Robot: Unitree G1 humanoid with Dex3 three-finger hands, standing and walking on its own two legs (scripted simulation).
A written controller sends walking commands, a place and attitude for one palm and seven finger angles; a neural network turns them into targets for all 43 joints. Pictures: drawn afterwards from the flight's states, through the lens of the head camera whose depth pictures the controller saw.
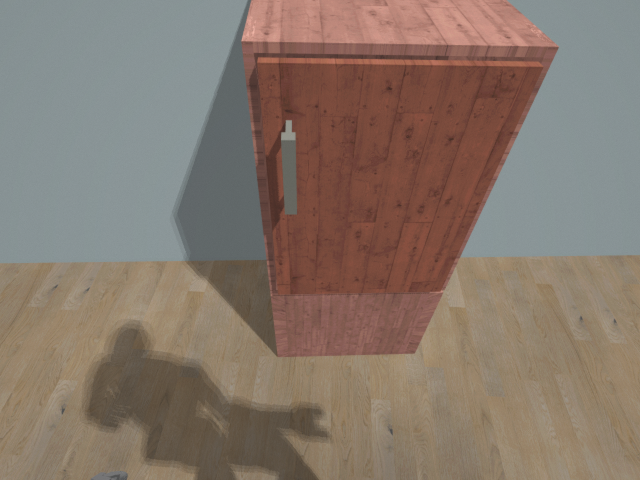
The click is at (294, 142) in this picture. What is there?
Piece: cupboard door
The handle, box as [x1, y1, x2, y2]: [281, 120, 296, 214]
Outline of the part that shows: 291,120 286,120 285,131 281,132 285,214 296,213 295,132 291,131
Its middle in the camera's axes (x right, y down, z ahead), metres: -0.05 -0.12 +0.66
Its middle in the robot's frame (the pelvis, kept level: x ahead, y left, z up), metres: +0.58 +0.09 +0.06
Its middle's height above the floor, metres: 0.83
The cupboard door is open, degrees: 0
